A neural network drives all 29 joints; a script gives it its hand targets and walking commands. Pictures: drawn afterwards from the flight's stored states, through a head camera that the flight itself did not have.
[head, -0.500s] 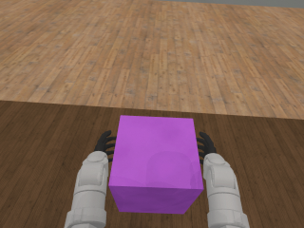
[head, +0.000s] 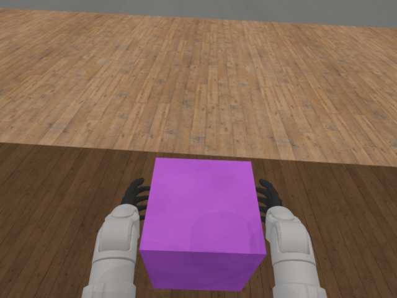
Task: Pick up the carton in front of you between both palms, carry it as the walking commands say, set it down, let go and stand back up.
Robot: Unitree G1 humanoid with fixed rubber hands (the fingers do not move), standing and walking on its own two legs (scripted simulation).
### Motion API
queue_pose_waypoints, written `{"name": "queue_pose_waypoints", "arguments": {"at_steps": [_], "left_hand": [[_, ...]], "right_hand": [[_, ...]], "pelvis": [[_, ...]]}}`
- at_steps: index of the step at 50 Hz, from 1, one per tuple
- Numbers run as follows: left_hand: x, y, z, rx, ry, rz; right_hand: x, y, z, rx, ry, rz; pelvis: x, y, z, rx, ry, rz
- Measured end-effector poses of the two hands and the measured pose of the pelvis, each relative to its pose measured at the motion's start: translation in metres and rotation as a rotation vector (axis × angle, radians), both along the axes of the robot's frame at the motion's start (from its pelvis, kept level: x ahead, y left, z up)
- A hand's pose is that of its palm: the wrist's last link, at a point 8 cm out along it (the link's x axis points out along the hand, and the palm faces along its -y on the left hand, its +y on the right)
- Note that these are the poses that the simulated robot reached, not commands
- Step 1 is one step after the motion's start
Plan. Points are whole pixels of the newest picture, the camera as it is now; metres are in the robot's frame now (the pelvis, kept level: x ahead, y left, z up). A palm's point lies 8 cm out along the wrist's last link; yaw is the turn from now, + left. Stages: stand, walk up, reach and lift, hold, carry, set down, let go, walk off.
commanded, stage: hold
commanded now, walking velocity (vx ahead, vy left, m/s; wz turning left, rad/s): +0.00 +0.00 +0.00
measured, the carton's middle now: (200, 227) +0.28 +0.00 -0.03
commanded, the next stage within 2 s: carry in 0.46 s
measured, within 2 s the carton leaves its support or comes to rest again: neither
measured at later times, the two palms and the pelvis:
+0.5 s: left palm (130, 207) +0.28 +0.15 +0.05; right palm (273, 211) +0.28 -0.15 +0.05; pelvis +0.00 +0.00 +0.00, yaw -1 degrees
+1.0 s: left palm (153, 154) +0.41 +0.11 +0.08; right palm (281, 163) +0.39 -0.19 +0.08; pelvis +0.16 -0.02 -0.01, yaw -2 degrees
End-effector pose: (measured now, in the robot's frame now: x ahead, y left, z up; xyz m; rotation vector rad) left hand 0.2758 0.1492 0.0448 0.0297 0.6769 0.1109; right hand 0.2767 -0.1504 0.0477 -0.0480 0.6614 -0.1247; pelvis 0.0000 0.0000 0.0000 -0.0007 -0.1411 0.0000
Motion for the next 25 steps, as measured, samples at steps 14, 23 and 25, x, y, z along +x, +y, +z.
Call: {"name": "queue_pose_waypoints", "arguments": {"at_steps": [14, 23, 25], "left_hand": [[0.0012, 0.0013, 0.0013, -0.014, -0.012, 0.009], [0.0049, 0.0003, 0.0052, -0.006, -0.018, 0.001], [0.0076, -0.0009, 0.004, -0.014, -0.015, 0.002]], "right_hand": [[0.0013, 0.0015, 0.0029, 0.011, -0.011, -0.012], [0.0026, 0.0002, 0.0039, 0.012, -0.016, -0.013], [0.0037, -0.0009, 0.0028, 0.012, -0.013, -0.02]], "pelvis": [[-0.0088, 0.002, -0.0025, 0.001, -0.01, -0.002], [-0.0063, 0.0031, -0.0023, 0.002, 0.004, -0.006], [-0.0043, 0.0031, -0.0037, 0.004, 0.039, -0.012]]}}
